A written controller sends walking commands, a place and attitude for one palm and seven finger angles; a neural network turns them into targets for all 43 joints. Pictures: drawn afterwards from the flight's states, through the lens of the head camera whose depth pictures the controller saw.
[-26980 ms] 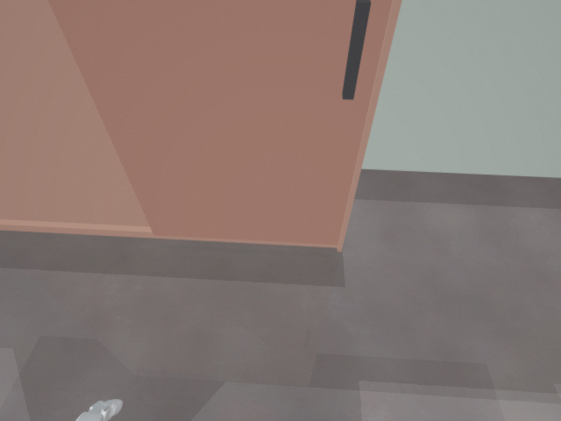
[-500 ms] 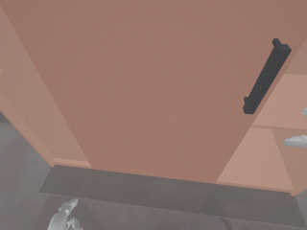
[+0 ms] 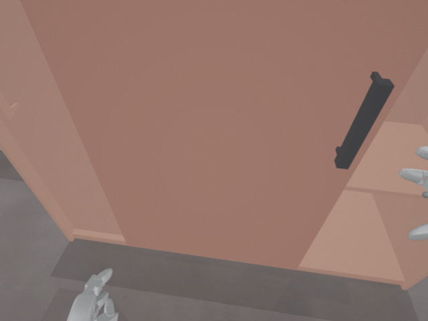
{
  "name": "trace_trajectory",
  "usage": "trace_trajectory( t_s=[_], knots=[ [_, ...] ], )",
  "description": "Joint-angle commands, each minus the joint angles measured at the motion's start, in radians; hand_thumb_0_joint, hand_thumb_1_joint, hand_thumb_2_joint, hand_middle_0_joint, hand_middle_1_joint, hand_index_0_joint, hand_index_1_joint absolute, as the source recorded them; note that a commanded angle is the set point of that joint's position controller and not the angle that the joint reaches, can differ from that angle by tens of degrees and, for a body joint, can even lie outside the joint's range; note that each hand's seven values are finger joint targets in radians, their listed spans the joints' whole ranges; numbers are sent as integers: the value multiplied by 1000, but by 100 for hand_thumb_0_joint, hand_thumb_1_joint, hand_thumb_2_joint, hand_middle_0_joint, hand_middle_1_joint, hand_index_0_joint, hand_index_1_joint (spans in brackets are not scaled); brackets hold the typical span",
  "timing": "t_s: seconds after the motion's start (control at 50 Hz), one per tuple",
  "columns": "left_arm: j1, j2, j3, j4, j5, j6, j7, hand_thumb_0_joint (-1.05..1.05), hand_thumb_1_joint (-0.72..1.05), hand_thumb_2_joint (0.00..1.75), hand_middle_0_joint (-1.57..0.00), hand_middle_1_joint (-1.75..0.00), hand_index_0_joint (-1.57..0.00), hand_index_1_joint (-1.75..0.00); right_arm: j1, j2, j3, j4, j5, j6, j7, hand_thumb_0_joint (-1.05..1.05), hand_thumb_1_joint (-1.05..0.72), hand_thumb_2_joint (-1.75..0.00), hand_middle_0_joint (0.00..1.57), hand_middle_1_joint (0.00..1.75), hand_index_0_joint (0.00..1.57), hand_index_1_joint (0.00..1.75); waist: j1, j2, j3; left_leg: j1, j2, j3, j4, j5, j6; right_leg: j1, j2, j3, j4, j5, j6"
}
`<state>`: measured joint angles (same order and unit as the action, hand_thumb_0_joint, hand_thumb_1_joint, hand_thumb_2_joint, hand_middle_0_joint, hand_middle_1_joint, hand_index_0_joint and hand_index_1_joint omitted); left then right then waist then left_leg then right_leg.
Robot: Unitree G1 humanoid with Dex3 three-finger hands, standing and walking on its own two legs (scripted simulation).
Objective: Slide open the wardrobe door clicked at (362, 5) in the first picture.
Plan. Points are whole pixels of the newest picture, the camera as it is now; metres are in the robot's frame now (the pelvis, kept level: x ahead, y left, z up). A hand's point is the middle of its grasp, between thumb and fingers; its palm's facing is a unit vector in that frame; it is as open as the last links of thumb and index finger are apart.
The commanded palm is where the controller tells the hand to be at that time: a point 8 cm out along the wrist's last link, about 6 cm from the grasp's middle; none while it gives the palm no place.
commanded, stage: draw the hand back to the body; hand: right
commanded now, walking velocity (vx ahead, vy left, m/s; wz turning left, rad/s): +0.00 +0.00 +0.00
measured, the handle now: (357, 123) +0.51 -0.30 +0.14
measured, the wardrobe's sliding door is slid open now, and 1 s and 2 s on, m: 0.49 0.49 0.49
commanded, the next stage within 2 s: step back with the hand held close in 1.30 s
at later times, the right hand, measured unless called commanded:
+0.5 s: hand out of the picture +0.24 -0.30 +0.16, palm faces +0.47 +0.84 -0.28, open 13.0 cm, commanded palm +0.19 -0.33 +0.17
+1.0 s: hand (409, 229) +0.22 -0.25 +0.18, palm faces +0.39 +0.85 -0.37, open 8.2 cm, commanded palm +0.17 -0.29 +0.19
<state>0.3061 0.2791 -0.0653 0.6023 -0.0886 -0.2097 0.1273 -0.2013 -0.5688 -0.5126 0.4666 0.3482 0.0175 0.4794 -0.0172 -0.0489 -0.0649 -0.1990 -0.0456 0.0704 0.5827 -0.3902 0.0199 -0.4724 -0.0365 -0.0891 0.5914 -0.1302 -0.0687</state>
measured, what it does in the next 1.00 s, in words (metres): stands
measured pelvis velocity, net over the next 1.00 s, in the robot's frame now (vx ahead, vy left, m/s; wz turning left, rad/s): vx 0.02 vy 0.00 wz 0.06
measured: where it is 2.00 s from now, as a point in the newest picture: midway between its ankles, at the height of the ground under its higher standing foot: outside the picture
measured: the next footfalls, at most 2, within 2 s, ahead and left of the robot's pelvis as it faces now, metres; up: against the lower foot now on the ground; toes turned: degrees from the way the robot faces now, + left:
none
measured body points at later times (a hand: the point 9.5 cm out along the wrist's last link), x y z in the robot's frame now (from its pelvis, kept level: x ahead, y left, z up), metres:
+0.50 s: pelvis -0.01 -0.01 +0.01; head -0.03 -0.01 +0.46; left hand +0.19 +0.20 -0.05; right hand +0.21 -0.34 +0.18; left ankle -0.05 +0.11 -0.72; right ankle +0.11 -0.07 -0.72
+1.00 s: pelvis +0.02 +0.00 +0.02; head -0.01 +0.01 +0.47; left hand +0.19 +0.23 -0.06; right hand +0.19 -0.29 +0.20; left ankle -0.05 +0.11 -0.72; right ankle +0.12 -0.07 -0.72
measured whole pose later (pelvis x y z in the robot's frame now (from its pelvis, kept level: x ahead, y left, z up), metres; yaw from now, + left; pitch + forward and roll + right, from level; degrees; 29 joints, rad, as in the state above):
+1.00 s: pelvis +0.02 +0.00 +0.02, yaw +3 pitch -6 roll +1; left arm 0.21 0.23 -0.03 0.66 -0.01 -0.15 0.08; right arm 0.47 -0.36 -0.32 -0.39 0.09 -0.11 -0.09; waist -0.07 -0.05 0.02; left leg 0.05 -0.04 0.00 0.36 -0.31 0.02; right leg -0.20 0.02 -0.07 0.38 -0.08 -0.06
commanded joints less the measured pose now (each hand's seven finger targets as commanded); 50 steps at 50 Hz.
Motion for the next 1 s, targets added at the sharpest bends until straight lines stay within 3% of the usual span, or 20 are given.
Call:
trace_trajectory(
  t_s=[0.0,0.06,0.2,0.22,0.26,0.34,0.36,0.38,0.42,0.5,0.52,0.6,0.66,0.7,0.72,0.74,0.82,0.94,0.96,0.98],
  knots=[
    [-139,132,55,-185,-4,-80,-1,0,90,90,-20,-30,-20,-30,-184,-257,-76,-348,41,-50,-36,0,55,-20,25,115,25,115,-37,-51,-172,-260,10,-71,-154,80,-24,391,-5,167,-89,-115,13],
    [-154,127,52,-169,-6,-96,2,0,90,90,-20,-30,-20,-30,-162,-182,-15,-439,39,-35,-57,0,55,-20,25,115,25,115,-21,-75,-116,-291,2,-49,-155,58,-21,409,-10,185,-124,-181,18],
    [-190,116,41,-155,2,-116,19,0,90,90,-20,-30,-20,-30,-118,-204,-59,-609,31,-7,-116,0,37,-29,24,104,24,104,-41,-89,-145,-220,3,-43,-180,60,-8,445,-7,192,-171,-209,25],
    [-198,119,45,-120,46,-108,-6,0,90,90,-20,-30,-20,-30,-130,-244,-30,-650,-144,-72,-295,0,33,-31,24,102,24,102,-34,-143,-13,-302,17,-90,-261,4,12,409,1,203,-198,-305,41],
    [-199,107,50,-109,47,-94,-16,0,90,90,-20,-30,-20,-30,35,-51,79,-650,-183,-100,-434,0,26,-34,24,98,24,98,-14,-109,19,-260,27,-60,-233,-9,17,407,-25,249,-269,-438,57],
    [-198,117,58,-109,62,-69,-28,0,90,90,-20,-30,-20,-30,118,-89,31,-819,-240,-138,-561,0,12,-41,24,89,24,89,-34,-46,-161,-107,24,-64,-224,127,22,482,-17,219,-255,-218,46],
    [-207,99,62,-107,63,-60,-28,0,90,90,-20,-30,-20,-30,173,-27,75,-814,-243,-137,-574,0,8,-43,23,87,23,87,-30,-26,-130,-101,23,-63,-228,124,18,485,-21,207,-259,-200,46],
    [-216,104,59,-106,61,-48,-31,0,90,90,-20,-30,-20,-30,171,-52,52,-794,-250,-139,-583,0,4,-44,23,85,23,85,-34,-10,-99,-116,20,-67,-248,94,12,474,-18,196,-275,-239,46],
    [-239,85,61,-103,55,-25,-27,0,90,90,-20,-30,-20,-30,208,3,100,-767,-248,-140,-589,0,-3,-48,23,81,23,81,-24,-6,25,-126,25,-76,-284,17,4,423,-22,182,-307,-326,45],
    [-249,90,57,-95,67,-11,-24,0,90,90,-20,-30,-20,-30,175,-66,42,-856,-271,-162,-606,0,-17,-55,22,73,22,73,-41,-79,-36,-65,24,-74,-286,64,12,464,-14,192,-324,-310,46],
    [-253,77,60,-101,69,-12,-24,0,90,90,-20,-30,-20,-30,224,-15,76,-886,-266,-162,-606,0,-21,-57,22,70,22,70,-38,-99,-28,-50,27,-74,-282,82,16,476,-19,191,-324,-270,48],
    [-267,78,61,-104,70,-9,-32,0,90,90,-20,-30,-20,-30,317,-14,67,-888,-266,-175,-601,0,-36,-64,22,62,22,62,-48,-29,12,-60,21,-74,-313,45,9,467,-17,180,-342,-301,48],
    [-267,66,64,-106,72,-6,-36,0,90,90,-20,-30,-20,-30,389,22,86,-937,-261,-177,-600,0,-47,-69,22,55,22,55,-46,-52,42,-44,28,-76,-310,43,9,458,-20,181,-347,-304,48],
    [-263,78,67,-107,76,-2,-35,0,90,90,-20,-30,-20,-30,419,-26,38,-941,-262,-179,-599,0,-54,-73,21,51,21,51,-56,3,20,-26,27,-73,-326,64,7,456,-13,163,-332,-252,42],
    [-269,64,72,-114,74,-2,-35,0,90,90,-20,-30,-20,-30,450,23,77,-976,-258,-181,-597,0,-57,-74,21,49,21,49,-49,-7,35,-26,30,-78,-327,64,7,462,-15,153,-321,-219,41],
    [-270,73,70,-113,75,-3,-38,0,90,90,-20,-30,-20,-30,444,-10,51,-983,-261,-184,-595,0,-61,-76,21,47,21,47,-54,-19,34,-46,30,-79,-339,58,6,475,-12,148,-318,-221,42],
    [-272,59,72,-117,75,-6,-41,0,90,90,-20,-30,-20,-30,510,36,91,-1047,-259,-193,-593,0,-75,-83,21,38,21,38,-48,-68,78,-48,35,-83,-340,37,6,467,-14,150,-323,-250,45],
    [-268,66,75,-116,82,1,-39,0,90,90,-20,-30,-20,-30,554,8,58,-1055,-255,-186,-593,0,-90,-90,20,30,20,30,-53,18,84,-62,36,-83,-368,73,0,478,-7,123,-289,-146,35],
    [-266,56,77,-114,81,6,-37,0,90,90,-20,-30,-20,-30,556,42,85,-1054,-254,-183,-591,0,-90,-90,20,30,20,30,-46,-2,91,-57,38,-84,-361,74,0,480,-10,120,-286,-138,36],
    [-261,64,77,-113,81,7,-37,0,90,90,-20,-30,-20,-30,528,4,54,-1061,-258,-182,-593,0,-90,-90,20,30,20,30,-50,-21,60,-58,38,-86,-363,92,1,500,-7,119,-282,-124,34]
  ],
)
